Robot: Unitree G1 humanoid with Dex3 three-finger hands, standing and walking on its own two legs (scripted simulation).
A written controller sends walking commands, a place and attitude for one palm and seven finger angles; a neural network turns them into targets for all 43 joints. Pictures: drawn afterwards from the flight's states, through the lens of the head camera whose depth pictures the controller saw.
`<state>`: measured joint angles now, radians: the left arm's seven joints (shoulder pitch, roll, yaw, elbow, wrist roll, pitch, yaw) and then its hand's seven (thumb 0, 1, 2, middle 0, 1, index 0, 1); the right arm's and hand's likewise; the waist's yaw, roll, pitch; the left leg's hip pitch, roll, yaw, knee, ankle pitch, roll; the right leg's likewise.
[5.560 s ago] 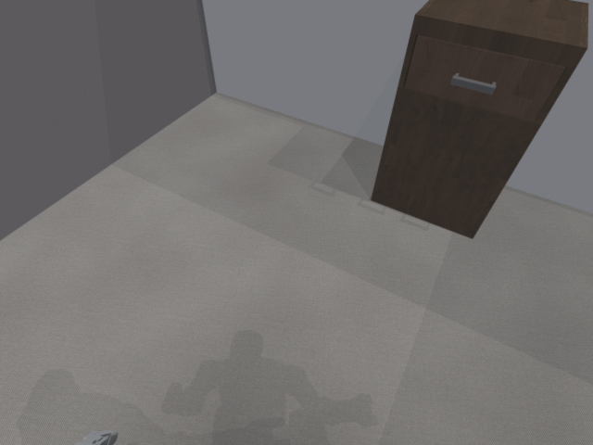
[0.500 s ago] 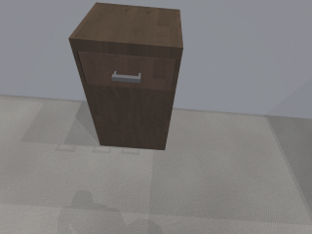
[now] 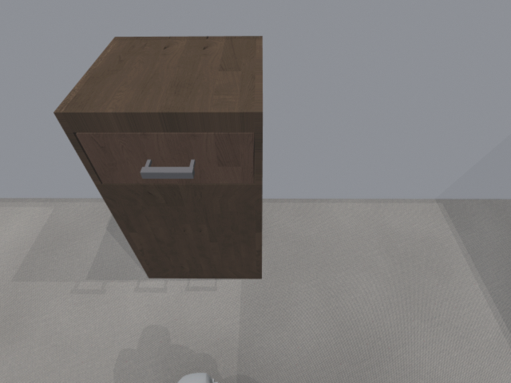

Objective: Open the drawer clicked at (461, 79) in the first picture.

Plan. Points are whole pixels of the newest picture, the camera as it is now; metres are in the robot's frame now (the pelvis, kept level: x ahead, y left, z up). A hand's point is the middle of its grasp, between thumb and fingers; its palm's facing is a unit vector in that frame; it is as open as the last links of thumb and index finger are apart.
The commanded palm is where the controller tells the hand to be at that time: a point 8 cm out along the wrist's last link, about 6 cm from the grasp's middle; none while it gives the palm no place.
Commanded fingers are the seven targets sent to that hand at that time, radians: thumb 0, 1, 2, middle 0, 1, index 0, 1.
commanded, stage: take the last steps up to it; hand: left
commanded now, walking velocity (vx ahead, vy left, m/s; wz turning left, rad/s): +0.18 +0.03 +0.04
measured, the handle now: (169, 167) +0.64 +0.26 -0.08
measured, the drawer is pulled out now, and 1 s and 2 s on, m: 0.00 0.00 0.00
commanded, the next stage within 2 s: come to a stop and stand still in 0.12 s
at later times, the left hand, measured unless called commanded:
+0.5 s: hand out of the picture +0.11 +0.20 -0.18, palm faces +0.05 -0.98 -0.19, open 7.4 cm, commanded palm none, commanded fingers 0.00 0.90 0.90 -0.20 -0.30 -0.20 -0.30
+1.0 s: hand out of the picture +0.15 +0.13 -0.14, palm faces +0.08 -0.95 -0.31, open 7.4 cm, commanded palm none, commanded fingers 0.00 0.90 0.90 -0.20 -0.30 -0.20 -0.30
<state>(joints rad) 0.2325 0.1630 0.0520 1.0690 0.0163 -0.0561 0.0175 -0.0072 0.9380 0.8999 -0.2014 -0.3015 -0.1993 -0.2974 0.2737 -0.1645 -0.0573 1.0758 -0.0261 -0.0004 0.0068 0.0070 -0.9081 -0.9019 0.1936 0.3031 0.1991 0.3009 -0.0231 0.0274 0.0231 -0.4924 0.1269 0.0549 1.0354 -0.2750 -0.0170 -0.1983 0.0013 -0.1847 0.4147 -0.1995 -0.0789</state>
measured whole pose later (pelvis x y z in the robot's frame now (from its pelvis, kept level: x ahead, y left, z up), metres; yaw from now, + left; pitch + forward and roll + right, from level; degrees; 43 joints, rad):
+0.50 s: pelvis +0.11 +0.02 +0.00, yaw -1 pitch -1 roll +0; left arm 0.26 0.17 0.05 1.08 0.02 0.05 0.02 0.00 0.91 0.90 -0.20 -0.30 -0.20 -0.30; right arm 0.14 -0.15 -0.03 1.05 -0.01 0.01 -0.05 -0.01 -0.95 -0.90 0.20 0.30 0.21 0.30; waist 0.02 -0.04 0.08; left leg -0.23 0.06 0.15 0.45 -0.21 0.01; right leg -0.39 -0.05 -0.04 0.91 -0.47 0.03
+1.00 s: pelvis +0.10 -0.06 +0.01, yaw +0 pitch +0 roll +5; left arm 0.22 0.14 0.04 1.00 0.02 0.00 0.03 0.00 0.90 0.90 -0.20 -0.30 -0.20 -0.30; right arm 0.21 -0.25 -0.08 1.03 -0.02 0.09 0.01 0.01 -0.91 -0.90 0.19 0.30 0.20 0.30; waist 0.02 0.03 0.06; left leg -0.40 0.01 -0.04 1.03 -0.34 -0.07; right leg -0.23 -0.05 -0.08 0.43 -0.20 -0.07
